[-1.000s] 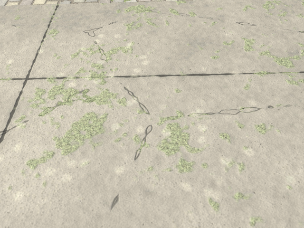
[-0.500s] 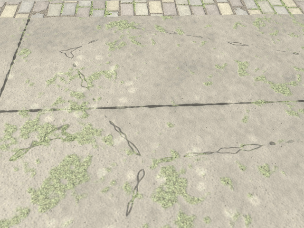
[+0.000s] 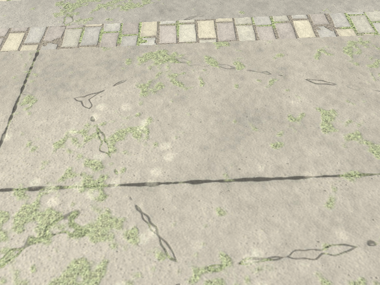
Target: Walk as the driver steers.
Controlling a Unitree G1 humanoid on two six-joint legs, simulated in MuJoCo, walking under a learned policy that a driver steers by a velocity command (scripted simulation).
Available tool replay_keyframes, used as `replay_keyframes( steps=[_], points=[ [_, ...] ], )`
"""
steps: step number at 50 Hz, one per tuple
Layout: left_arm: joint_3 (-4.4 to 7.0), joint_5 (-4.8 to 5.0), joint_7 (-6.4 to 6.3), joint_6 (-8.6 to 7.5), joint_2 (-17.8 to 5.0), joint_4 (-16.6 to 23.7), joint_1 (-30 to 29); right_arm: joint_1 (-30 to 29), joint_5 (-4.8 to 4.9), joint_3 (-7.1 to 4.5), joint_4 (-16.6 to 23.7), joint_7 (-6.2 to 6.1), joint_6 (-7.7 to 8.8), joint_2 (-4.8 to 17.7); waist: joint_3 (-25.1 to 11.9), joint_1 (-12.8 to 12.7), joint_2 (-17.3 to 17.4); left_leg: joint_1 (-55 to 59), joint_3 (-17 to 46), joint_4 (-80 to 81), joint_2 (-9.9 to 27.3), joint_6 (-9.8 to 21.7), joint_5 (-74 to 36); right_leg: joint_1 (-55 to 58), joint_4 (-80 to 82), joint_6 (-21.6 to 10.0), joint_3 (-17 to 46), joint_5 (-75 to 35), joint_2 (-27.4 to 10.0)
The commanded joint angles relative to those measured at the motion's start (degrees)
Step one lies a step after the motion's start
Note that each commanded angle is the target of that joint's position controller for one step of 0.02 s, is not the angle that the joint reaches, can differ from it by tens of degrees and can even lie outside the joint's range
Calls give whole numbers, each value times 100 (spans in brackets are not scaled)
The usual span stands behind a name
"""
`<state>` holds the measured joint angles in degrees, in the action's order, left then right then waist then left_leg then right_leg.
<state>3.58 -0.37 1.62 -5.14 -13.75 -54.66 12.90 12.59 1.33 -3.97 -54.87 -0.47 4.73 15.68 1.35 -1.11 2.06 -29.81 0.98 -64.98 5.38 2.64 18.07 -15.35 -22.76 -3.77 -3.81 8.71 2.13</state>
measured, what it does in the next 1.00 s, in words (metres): walks ahead: left foot, then right foot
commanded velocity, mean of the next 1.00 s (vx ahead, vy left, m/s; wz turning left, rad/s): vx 0.50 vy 0.00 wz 0.00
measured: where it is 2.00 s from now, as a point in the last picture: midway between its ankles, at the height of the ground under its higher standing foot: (199, 139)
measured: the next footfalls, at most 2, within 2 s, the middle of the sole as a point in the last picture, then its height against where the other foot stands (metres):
left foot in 0.36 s outside the picture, level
right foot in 0.90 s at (231, 226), level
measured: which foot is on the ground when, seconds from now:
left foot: up 0.00-0.34, down 0.36-0.92, up 0.94-1.00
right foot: down 0.00-0.38, up 0.40-0.88, down 0.90-1.00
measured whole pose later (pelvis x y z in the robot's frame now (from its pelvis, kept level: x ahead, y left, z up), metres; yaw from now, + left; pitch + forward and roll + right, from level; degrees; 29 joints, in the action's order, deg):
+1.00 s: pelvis +0.58 +0.01 -0.01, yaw +0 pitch +2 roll +0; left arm 3.7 0.5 1.6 -5.3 -14.2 -51.4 5.7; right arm 18.1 1.7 -3.3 -57.6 -0.1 4.8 15.1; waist 1.9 1.1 1.1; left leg -16.8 1.5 -64.7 0.9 1.9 25.6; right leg -24.0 -30.9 -3.4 -3.4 8.9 0.6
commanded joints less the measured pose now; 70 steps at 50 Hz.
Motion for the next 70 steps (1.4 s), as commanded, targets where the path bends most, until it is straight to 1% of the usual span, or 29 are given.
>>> replay_keyframes(
  steps=[1,7,12,15,17,18,19,20,21,22,23,24,28,31,35,40,43,45,46,47,48,49,50,51,55,58,63,67,70],
  points=[
    [128,-4,-54,-121,-755,230,-43,177,-51,-97,252,-42,-65,285,-151,202,-622,-647,226,459,396,-86,-581,417,1539,-980,1478,-516,-1545],
    [137,64,-201,-67,-872,51,465,-976,-82,-48,592,44,-19,163,120,-87,-542,-797,-11,2499,185,-251,-2319,673,1673,-750,724,-959,-1267],
    [173,124,-222,40,-941,-210,990,-1747,-19,28,865,190,27,170,371,-330,-524,-882,-91,3344,-1,-151,-2225,1495,1418,-715,675,-957,-1549],
    [231,145,-254,133,-1047,-254,942,-1633,-6,-11,930,273,79,358,266,-121,-643,-559,-127,3582,-123,67,-1603,1983,967,-577,729,-1749,-1784],
    [230,157,-263,191,-1057,-193,687,-589,-38,-182,642,259,97,670,-366,479,-711,973,-447,3728,-489,295,-1445,1890,-229,-378,465,-3470,-1524],
    [153,112,-268,204,-877,-120,692,456,-79,-324,339,213,92,996,-1085,863,-497,2596,-139,3515,-213,524,-1585,1134,-1558,-196,235,-3102,-1206],
    [-21,47,-217,115,-305,-28,1321,1228,-161,-462,185,178,60,1554,-1995,737,683,4961,2249,3638,1265,1371,-882,-1180,-3867,220,-25,-978,-374],
    [-63,70,-180,-30,-253,-81,1243,1332,-76,-355,143,190,34,1271,-2414,769,1286,5386,4063,4652,1741,1653,-205,-2190,-4975,277,684,2365,120],
    [81,240,-141,-141,-774,61,746,932,-41,-237,195,185,51,956,-1714,760,942,4849,3494,4768,1553,1367,248,-2789,-5465,141,1022,2250,-262],
    [87,313,-147,-188,-846,195,302,443,-69,-177,335,168,59,763,-1084,644,591,4003,2713,4869,1367,1180,33,-2891,-5362,49,836,1759,-577],
    [110,253,-185,-179,-818,224,81,52,-141,-122,386,185,77,595,-610,473,204,3096,2124,5088,1162,1095,-379,-2689,-4982,39,724,1283,-818],
    [157,192,-221,-109,-778,195,144,-184,-201,-66,412,196,113,415,-430,244,265,2489,1714,5259,969,996,-726,-2296,-4608,29,776,974,-1015],
    [144,123,-253,110,-478,208,168,-51,-177,-86,283,156,160,550,-140,14,228,1822,1016,5770,789,1095,-1350,-2073,-3783,190,711,374,-1150],
    [151,57,-235,100,-476,405,-410,243,-155,-108,175,52,135,666,7,133,86,2045,670,5862,715,1038,-1800,-2469,-2773,348,673,-582,-1131],
    [70,99,-143,49,-325,611,-1196,599,-92,-101,49,-4,100,700,170,381,115,2148,187,5905,498,847,-1817,-2154,-1469,370,394,-1533,-866],
    [13,151,14,-5,-393,891,-1839,1047,-41,-150,-202,-26,-33,777,381,536,134,3131,230,5518,887,805,-2024,-2342,-775,211,402,-1124,-729],
    [108,154,68,-52,-672,845,-1375,864,-25,-207,-188,-54,-120,905,68,159,324,3475,203,4835,995,629,-3513,-1520,-590,-34,225,-481,-473],
    [360,92,11,-55,-1173,330,361,725,-51,-119,-86,-61,-166,697,-1046,-614,134,2652,-224,2753,466,326,-4130,1051,-680,-394,289,-668,-490],
    [498,-5,-36,-29,-1762,180,1188,1293,-149,46,44,-19,-90,167,-2000,-520,-1032,537,-461,486,-283,-49,-1906,3375,-649,-1177,2547,-325,-1976],
    [412,90,-17,3,-1535,110,1311,1357,-89,117,-24,29,60,20,-2504,-500,-1810,-700,162,-772,-911,-176,1443,4024,403,-1676,4599,517,-2570],
    [284,134,-24,-9,-1167,182,911,837,72,-30,87,66,181,583,-1769,-535,-1350,-1341,544,-1276,-511,-44,1350,3496,535,-1361,4047,1025,-2339],
    [221,106,-48,-17,-939,312,444,354,145,-43,222,68,239,673,-1130,-447,-1020,-1475,383,-1187,-202,53,856,2680,617,-1136,3213,848,-2128],
    [162,42,-36,-33,-781,371,49,130,98,-60,249,31,232,629,-652,-264,-602,-1263,254,-799,55,58,376,1769,824,-1022,2603,402,-1913],
    [106,-18,-24,-64,-598,400,-192,139,23,-110,225,-6,166,608,-434,-57,-604,-896,292,-401,243,58,72,1143,997,-917,2187,39,-1714],
    [126,-3,-52,-117,-743,268,-65,193,-49,-93,243,-37,-60,281,-152,206,-598,-619,234,428,394,-87,-494,428,1527,-1007,1516,-536,-1564],
    [152,17,-152,-94,-866,168,198,-382,-113,-100,436,-20,-57,285,6,95,-486,-1000,192,1440,378,-234,-1467,603,1640,-938,1148,-912,-1471],
    [151,97,-209,-48,-913,-18,681,-1353,-55,-2,690,93,-5,131,223,-221,-510,-654,-118,2949,65,-248,-2501,812,1671,-732,642,-854,-1277],
    [194,134,-228,72,-972,-217,1008,-1813,-17,31,916,223,43,214,374,-305,-537,-869,-72,3449,-25,-89,-2054,1685,1296,-687,705,-1119,-1636],
    [249,147,-257,160,-1103,-204,821,-1340,-14,-66,865,275,90,493,52,78,-729,-27,-260,3633,-288,153,-1418,2025,601,-507,672,-2622,-1738]
  ],
)
Keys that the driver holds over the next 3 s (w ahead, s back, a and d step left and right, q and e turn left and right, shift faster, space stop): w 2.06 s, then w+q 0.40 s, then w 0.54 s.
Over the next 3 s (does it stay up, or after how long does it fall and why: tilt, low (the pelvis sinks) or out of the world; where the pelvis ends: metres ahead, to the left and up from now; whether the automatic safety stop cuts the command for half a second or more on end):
stays up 1.74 0.11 -0.01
